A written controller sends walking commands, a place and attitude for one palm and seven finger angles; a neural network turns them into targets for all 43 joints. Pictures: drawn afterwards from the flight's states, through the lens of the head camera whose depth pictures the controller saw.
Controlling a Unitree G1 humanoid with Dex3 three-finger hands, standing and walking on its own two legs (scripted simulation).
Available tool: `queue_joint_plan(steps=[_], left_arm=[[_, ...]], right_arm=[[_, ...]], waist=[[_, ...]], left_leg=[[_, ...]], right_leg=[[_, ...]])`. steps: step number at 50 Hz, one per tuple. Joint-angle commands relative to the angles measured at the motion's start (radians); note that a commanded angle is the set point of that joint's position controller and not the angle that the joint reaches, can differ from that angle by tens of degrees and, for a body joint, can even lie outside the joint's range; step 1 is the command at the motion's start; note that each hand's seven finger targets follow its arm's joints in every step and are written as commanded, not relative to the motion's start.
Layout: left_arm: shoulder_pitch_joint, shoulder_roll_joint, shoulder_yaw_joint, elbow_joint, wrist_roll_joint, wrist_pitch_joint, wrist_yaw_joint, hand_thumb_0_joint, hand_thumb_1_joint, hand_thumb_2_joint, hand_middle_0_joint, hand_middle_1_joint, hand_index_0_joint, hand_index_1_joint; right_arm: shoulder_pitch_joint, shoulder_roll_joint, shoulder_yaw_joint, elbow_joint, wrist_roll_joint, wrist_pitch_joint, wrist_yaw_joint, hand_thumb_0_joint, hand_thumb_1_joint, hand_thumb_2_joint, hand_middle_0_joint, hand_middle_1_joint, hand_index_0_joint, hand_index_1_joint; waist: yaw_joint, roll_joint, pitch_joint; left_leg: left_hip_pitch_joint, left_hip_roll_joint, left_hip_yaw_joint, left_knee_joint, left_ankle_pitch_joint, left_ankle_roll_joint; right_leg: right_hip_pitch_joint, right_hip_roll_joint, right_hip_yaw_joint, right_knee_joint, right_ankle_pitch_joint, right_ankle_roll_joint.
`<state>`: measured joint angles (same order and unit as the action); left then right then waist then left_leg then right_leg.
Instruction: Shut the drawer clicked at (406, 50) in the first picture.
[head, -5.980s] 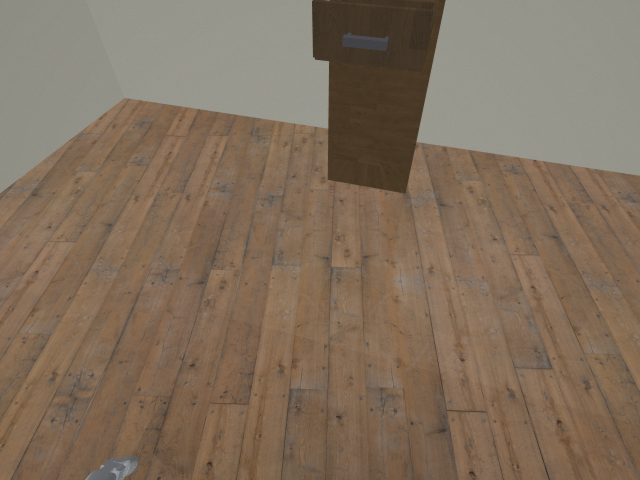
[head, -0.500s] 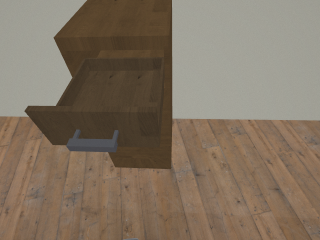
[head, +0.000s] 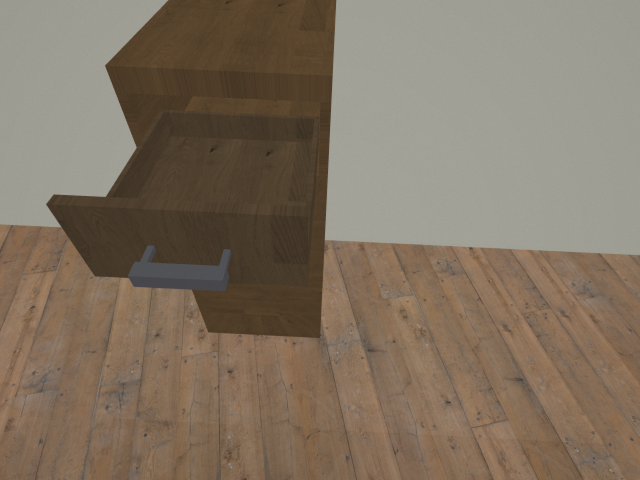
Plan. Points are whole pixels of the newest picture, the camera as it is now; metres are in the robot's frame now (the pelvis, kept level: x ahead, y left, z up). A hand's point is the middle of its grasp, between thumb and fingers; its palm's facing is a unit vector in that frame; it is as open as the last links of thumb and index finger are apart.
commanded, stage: come to a stop and stand still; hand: left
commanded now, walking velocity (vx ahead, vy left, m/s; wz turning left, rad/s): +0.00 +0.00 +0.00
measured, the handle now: (184, 264) +0.39 +0.22 +0.04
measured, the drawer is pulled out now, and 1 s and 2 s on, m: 0.30 0.30 0.30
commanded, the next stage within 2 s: look again from close up in 0.68 s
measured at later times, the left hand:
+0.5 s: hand out of the picture +0.00 +0.20 -0.18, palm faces +0.04 -0.99 -0.16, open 7.4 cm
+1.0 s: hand out of the picture +0.04 +0.23 -0.17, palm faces +0.01 -0.97 -0.23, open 7.4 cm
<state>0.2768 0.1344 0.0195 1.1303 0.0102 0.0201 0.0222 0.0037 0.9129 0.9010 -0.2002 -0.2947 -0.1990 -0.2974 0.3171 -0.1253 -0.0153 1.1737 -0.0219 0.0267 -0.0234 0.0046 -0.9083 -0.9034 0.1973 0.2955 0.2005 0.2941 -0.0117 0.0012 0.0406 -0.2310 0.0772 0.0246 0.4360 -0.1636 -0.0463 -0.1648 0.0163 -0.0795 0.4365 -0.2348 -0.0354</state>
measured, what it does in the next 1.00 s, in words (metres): shifts its weight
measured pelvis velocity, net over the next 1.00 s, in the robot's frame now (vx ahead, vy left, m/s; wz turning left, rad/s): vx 0.04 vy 0.05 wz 0.00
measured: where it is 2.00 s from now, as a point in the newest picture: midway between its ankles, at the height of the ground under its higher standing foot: outside the picture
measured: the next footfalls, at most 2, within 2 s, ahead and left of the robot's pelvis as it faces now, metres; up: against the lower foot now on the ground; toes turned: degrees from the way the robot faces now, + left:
none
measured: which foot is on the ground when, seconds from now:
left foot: down 0.00-1.00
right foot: down 0.00-1.00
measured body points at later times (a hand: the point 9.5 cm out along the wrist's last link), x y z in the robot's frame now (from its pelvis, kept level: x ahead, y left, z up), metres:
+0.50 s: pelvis +0.02 +0.04 +0.00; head +0.03 +0.05 +0.45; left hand +0.00 +0.25 -0.16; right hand +0.01 -0.18 -0.16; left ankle +0.05 +0.15 -0.74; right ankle +0.01 -0.09 -0.74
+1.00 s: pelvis +0.04 +0.05 -0.01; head +0.04 +0.03 +0.44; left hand +0.04 +0.28 -0.16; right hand +0.05 -0.18 -0.17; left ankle +0.05 +0.15 -0.74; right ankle +0.01 -0.09 -0.74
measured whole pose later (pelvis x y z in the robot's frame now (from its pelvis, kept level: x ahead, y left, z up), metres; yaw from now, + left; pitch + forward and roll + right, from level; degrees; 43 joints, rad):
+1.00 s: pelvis +0.04 +0.05 -0.01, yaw +0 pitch -1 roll +0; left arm 0.29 0.15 -0.01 1.09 0.02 -0.01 0.04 0.00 0.91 0.90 -0.20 -0.29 -0.20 -0.30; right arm 0.29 -0.19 0.00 1.06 -0.02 -0.01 -0.02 0.01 -0.92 -0.90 0.20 0.30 0.20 0.29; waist -0.01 0.04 0.02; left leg -0.24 0.00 0.06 0.54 -0.27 0.03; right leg -0.17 -0.07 -0.04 0.52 -0.32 0.04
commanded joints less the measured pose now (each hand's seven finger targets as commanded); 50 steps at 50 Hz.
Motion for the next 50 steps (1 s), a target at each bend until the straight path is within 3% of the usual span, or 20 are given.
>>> queue_joint_plan(steps=[1, 8, 13, 22, 25, 37, 38, 39, 40, 41, 42, 45, 50], left_arm=[[0.049, 0.110, 0.016, -0.037, 0.000, -0.016, 0.009, 0.000, 0.900, 0.900, -0.200, -0.300, -0.200, -0.300], [0.093, 0.075, 0.009, -0.020, 0.000, -0.026, 0.011, 0.000, 0.900, 0.900, -0.200, -0.300, -0.200, -0.300], [0.105, 0.068, 0.005, -0.014, 0.003, -0.028, 0.014, 0.000, 0.900, 0.900, -0.200, -0.300, -0.200, -0.300], [0.115, 0.069, 0.000, -0.006, 0.007, -0.028, 0.018, 0.000, 0.900, 0.900, -0.200, -0.300, -0.200, -0.300], [0.116, 0.072, 0.000, -0.003, 0.007, -0.027, 0.019, 0.000, 0.900, 0.900, -0.200, -0.300, -0.200, -0.300], [0.107, 0.092, -0.001, -0.007, 0.007, -0.029, 0.019, 0.000, 0.900, 0.900, -0.200, -0.300, -0.200, -0.300], [0.106, 0.093, -0.001, -0.007, 0.006, -0.030, 0.019, 0.000, 0.900, 0.900, -0.200, -0.300, -0.200, -0.300], [0.125, 0.110, -0.019, 0.000, 0.022, -0.055, 0.054, 0.000, 0.900, 0.900, -0.200, -0.300, -0.200, -0.300], [0.092, 0.145, -0.008, -0.050, 0.011, -0.061, 0.046, 0.000, 0.900, 0.900, -0.200, -0.300, -0.200, -0.300], [0.071, 0.157, -0.004, -0.064, 0.013, -0.065, 0.036, 0.000, 0.900, 0.900, -0.200, -0.300, -0.200, -0.300], [0.074, 0.147, -0.007, -0.066, 0.009, -0.062, 0.032, 0.000, 0.900, 0.900, -0.200, -0.300, -0.200, -0.300], [0.080, 0.122, -0.013, -0.074, 0.005, -0.056, 0.024, 0.000, 0.900, 0.900, -0.200, -0.300, -0.200, -0.300], [0.071, 0.122, -0.015, -0.087, 0.002, -0.046, 0.023, 0.000, 0.900, 0.900, -0.200, -0.300, -0.200, -0.300]], right_arm=[[0.048, -0.073, -0.013, -0.031, 0.005, -0.019, -0.009, 0.000, -0.900, -0.900, 0.200, 0.300, 0.200, 0.300], [0.044, -0.076, -0.013, -0.041, 0.011, -0.041, -0.015, 0.000, -0.900, -0.900, 0.200, 0.300, 0.200, 0.300], [0.035, -0.081, -0.015, -0.042, 0.014, -0.046, -0.015, 0.000, -0.900, -0.900, 0.200, 0.300, 0.200, 0.300], [0.018, -0.094, -0.014, -0.044, 0.017, -0.051, -0.015, 0.000, -0.900, -0.900, 0.200, 0.300, 0.200, 0.300], [0.011, -0.097, -0.013, -0.045, 0.017, -0.049, -0.013, 0.000, -0.900, -0.900, 0.200, 0.300, 0.200, 0.300], [-0.001, -0.117, -0.014, -0.051, 0.017, -0.053, -0.012, 0.000, -0.900, -0.900, 0.200, 0.300, 0.200, 0.300], [-0.003, -0.116, -0.013, -0.049, 0.017, -0.053, -0.011, 0.000, -0.900, -0.900, 0.200, 0.300, 0.200, 0.300], [-0.059, -0.153, -0.001, -0.123, 0.020, -0.064, 0.003, 0.000, -0.900, -0.900, 0.200, 0.300, 0.200, 0.300], [-0.017, -0.108, -0.003, -0.142, 0.011, -0.056, 0.010, 0.000, -0.900, -0.900, 0.200, 0.300, 0.200, 0.300], [-0.025, -0.114, -0.002, -0.137, 0.003, -0.060, 0.013, 0.000, -0.900, -0.900, 0.200, 0.300, 0.200, 0.300], [0.006, -0.132, 0.001, -0.147, 0.005, -0.060, 0.010, 0.000, -0.900, -0.900, 0.200, 0.300, 0.200, 0.300], [0.007, -0.140, 0.003, -0.162, 0.011, -0.063, 0.005, 0.000, -0.900, -0.900, 0.200, 0.300, 0.200, 0.300], [0.007, -0.153, 0.006, -0.161, 0.010, -0.060, 0.003, 0.000, -0.900, -0.900, 0.200, 0.300, 0.200, 0.300]], waist=[[0.012, -0.014, 0.101], [0.021, 0.024, 0.028], [0.021, 0.020, 0.022], [0.020, -0.003, 0.041], [0.018, 0.004, 0.056], [0.018, -0.015, 0.028], [0.018, -0.010, 0.026], [0.029, 0.029, 0.043], [-0.005, 0.041, -0.025], [0.003, 0.106, -0.012], [-0.005, 0.090, -0.048], [0.001, 0.035, -0.049], [0.007, -0.034, 0.028]], left_leg=[[-0.005, 0.016, -0.031, -0.076, -0.114, 0.038], [0.006, 0.037, -0.064, -0.109, -0.047, 0.052], [0.016, 0.043, -0.068, -0.118, -0.021, 0.057], [0.039, 0.044, -0.072, -0.130, 0.018, 0.067], [0.026, 0.041, -0.077, -0.151, -0.036, 0.065], [0.069, 0.036, -0.066, -0.131, 0.050, 0.067], [0.071, 0.036, -0.062, -0.132, 0.051, 0.066], [-0.007, 0.045, -0.044, 0.061, 0.192, 0.047], [0.010, 0.011, -0.049, 0.029, -0.011, 0.051], [0.011, 0.005, -0.044, 0.006, 0.004, 0.052], [0.006, 0.013, -0.060, 0.007, -0.003, 0.066], [0.003, 0.021, -0.074, 0.005, 0.093, 0.083], [-0.010, 0.018, -0.069, -0.015, 0.106, 0.086]], right_leg=[[-0.155, -0.126, 0.137, -0.195, -0.233, 0.009], [-0.073, -0.116, 0.102, -0.126, -0.032, 0.020], [-0.057, -0.116, 0.089, -0.108, 0.023, 0.027], [-0.059, -0.125, 0.083, -0.104, 0.048, 0.039], [-0.060, -0.125, 0.082, -0.105, 0.029, 0.042], [-0.039, -0.134, 0.082, -0.110, 0.064, 0.045], [-0.038, -0.136, 0.083, -0.111, 0.066, 0.045], [-0.053, -0.155, 0.126, -0.101, 0.195, 0.026], [-0.052, -0.163, 0.122, -0.073, 0.006, 0.004], [-0.055, -0.152, 0.113, -0.049, 0.020, -0.006], [-0.039, -0.129, 0.098, -0.026, -0.029, -0.004], [-0.029, -0.113, 0.078, 0.004, 0.035, 0.003], [-0.050, -0.114, 0.075, 0.007, 0.045, 0.011]])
